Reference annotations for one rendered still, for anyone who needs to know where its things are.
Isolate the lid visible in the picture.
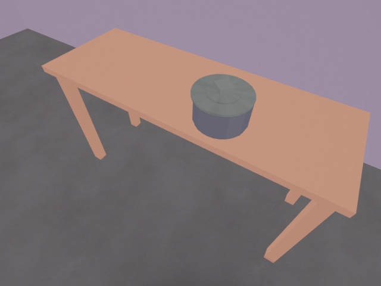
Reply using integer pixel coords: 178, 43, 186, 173
190, 74, 256, 117

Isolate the pot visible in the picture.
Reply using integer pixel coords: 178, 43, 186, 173
192, 103, 254, 139

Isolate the table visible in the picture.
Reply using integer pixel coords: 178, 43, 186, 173
42, 28, 370, 263

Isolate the knob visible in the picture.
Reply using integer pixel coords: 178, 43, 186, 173
213, 78, 236, 96

